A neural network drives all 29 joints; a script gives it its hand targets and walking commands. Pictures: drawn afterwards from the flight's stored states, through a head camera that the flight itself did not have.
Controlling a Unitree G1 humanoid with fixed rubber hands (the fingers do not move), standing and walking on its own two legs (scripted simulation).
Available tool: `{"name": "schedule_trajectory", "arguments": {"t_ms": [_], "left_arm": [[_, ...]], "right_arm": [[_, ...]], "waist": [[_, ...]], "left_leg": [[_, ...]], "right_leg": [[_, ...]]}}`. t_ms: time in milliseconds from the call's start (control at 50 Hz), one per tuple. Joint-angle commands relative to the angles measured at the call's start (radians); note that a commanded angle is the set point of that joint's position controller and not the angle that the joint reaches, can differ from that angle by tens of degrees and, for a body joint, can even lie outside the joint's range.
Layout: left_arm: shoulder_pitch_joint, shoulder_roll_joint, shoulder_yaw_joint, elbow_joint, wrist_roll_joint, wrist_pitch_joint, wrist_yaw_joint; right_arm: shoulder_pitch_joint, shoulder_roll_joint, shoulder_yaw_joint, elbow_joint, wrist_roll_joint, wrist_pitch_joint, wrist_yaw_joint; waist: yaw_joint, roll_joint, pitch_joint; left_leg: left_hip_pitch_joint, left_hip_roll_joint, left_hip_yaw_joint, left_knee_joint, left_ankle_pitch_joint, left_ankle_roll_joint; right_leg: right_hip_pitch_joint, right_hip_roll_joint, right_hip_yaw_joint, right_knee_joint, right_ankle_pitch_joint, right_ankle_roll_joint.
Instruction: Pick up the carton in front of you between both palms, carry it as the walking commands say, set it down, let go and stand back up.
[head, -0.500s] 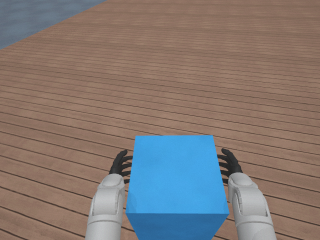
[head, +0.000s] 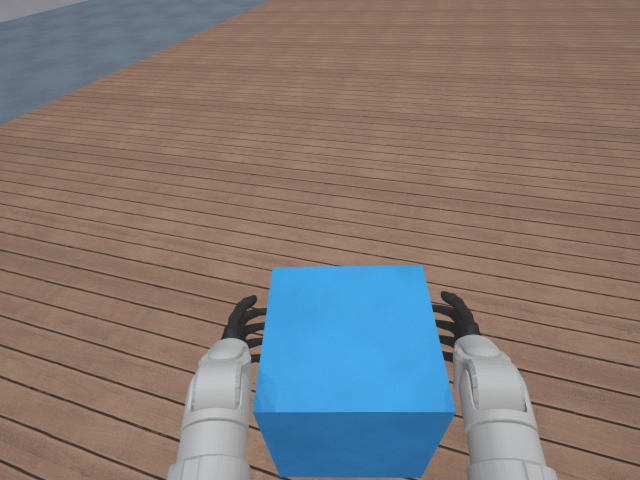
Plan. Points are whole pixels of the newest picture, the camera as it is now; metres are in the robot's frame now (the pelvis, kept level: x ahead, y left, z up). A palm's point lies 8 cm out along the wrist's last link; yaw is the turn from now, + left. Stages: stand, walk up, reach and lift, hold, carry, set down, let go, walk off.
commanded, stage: set down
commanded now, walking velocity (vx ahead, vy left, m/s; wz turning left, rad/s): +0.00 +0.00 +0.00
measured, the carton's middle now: (348, 375) +0.30 +0.01 -0.04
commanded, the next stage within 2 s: none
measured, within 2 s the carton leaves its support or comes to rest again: neither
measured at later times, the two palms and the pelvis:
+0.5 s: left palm (273, 376) +0.35 +0.14 -0.13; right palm (449, 392) +0.33 -0.16 -0.14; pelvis -0.02 +0.03 -0.06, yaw -2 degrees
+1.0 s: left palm (292, 386) +0.41 +0.12 -0.27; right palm (440, 403) +0.37 -0.17 -0.27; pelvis -0.04 +0.03 -0.20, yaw +0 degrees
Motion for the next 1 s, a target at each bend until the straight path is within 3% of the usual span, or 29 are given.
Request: {"name": "schedule_trajectory", "arguments": {"t_ms": [0,80,140,240,280,360,500,560,580,600,720,840,980], "left_arm": [[-0.566,-0.9,-0.442,0.031,-0.213,-0.063,-0.261],[-0.67,-0.88,-0.308,0.184,-0.131,-0.124,-0.262],[-0.69,-0.804,-0.186,0.259,-0.045,-0.173,-0.228],[-0.636,-0.652,-0.062,0.311,0.043,-0.29,-0.168],[-0.625,-0.637,-0.076,0.313,0.037,-0.356,-0.156],[-0.645,-0.704,-0.197,0.302,-0.035,-0.492,-0.141],[-0.738,-0.8,-0.486,0.215,-0.171,-0.629,-0.071],[-0.754,-0.792,-0.52,0.2,-0.199,-0.622,-0.035],[-0.766,-0.789,-0.513,0.198,-0.203,-0.616,-0.023],[-0.787,-0.78,-0.498,0.219,-0.197,-0.602,-0.023],[-0.896,-0.849,-0.428,0.306,-0.166,-0.512,-0.053],[-0.984,-0.837,-0.352,0.372,-0.149,-0.483,-0.082],[-1.091,-0.792,-0.345,0.385,-0.173,-0.489,-0.088]], "right_arm": [[-0.521,0.944,0.45,0.047,0.23,-0.06,0.25],[-0.616,0.914,0.296,0.192,0.146,-0.115,0.243],[-0.646,0.816,0.165,0.262,0.057,-0.161,0.212],[-0.607,0.65,0.047,0.299,-0.031,-0.29,0.173],[-0.608,0.629,0.062,0.303,-0.026,-0.362,0.171],[-0.641,0.677,0.173,0.298,0.031,-0.502,0.172],[-0.724,0.72,0.409,0.219,0.15,-0.644,0.154],[-0.746,0.688,0.433,0.191,0.178,-0.637,0.155],[-0.761,0.673,0.43,0.199,0.182,-0.631,0.155],[-0.774,0.682,0.415,0.211,0.183,-0.616,0.162],[-0.851,0.722,0.303,0.326,0.142,-0.537,0.195],[-0.94,0.755,0.246,0.374,0.128,-0.498,0.204],[-1.039,0.764,0.27,0.347,0.165,-0.491,0.178]], "waist": [[0.001,-0.046,-0.171],[-0.02,-0.038,-0.144],[-0.034,-0.036,-0.126],[-0.03,-0.029,-0.171],[-0.024,-0.027,-0.247],[-0.021,-0.024,-0.465],[-0.071,-0.022,-1.04],[-0.08,-0.02,-1.112],[-0.072,-0.012,-1.123],[-0.084,-0.03,-1.066],[-0.101,0.026,-0.937],[-0.103,0.021,-0.979],[-0.098,-0.013,-1.115]], "left_leg": [[-0.273,-0.087,-0.041,-0.096,-0.107,0.064],[-0.353,-0.088,-0.044,-0.042,-0.146,0.065],[-0.418,-0.095,-0.042,0.019,-0.141,0.061],[-0.549,-0.12,-0.029,0.132,-0.074,0.048],[-0.604,-0.132,-0.024,0.188,-0.026,0.039],[-0.687,-0.154,-0.019,0.288,0.077,0.018],[-0.822,-0.171,-0.026,0.521,0.311,-0.031],[-0.83,-0.176,-0.023,0.584,0.304,-0.04],[-0.864,-0.181,-0.016,0.595,0.215,-0.043],[-0.892,-0.179,-0.021,0.604,0.16,-0.039],[-1.086,-0.191,-0.009,0.667,-0.09,-0.04],[-1.258,-0.209,0.015,0.782,-0.101,-0.031],[-1.43,-0.226,0.051,0.927,-0.092,-0.023]], "right_leg": [[0.235,0.022,0.19,-0.069,-0.162,0.025],[0.188,0.028,0.192,-0.028,-0.208,0.02],[0.112,0.037,0.19,0.018,-0.191,0.016],[-0.06,0.063,0.167,0.159,-0.022,0.019],[-0.124,0.078,0.159,0.228,0.067,0.022],[-0.214,0.095,0.157,0.361,0.216,0.026],[-0.349,0.114,0.133,0.624,0.448,0.038],[-0.518,0.133,0.103,0.682,0.35,0.046],[-0.542,0.134,0.102,0.697,0.281,0.039],[-0.634,0.138,0.095,0.703,0.212,0.046],[-0.884,0.146,0.065,0.781,-0.037,0.035],[-0.989,0.143,0.063,0.871,-0.026,0.045],[-1.048,0.146,0.06,0.993,0.028,0.071]]}}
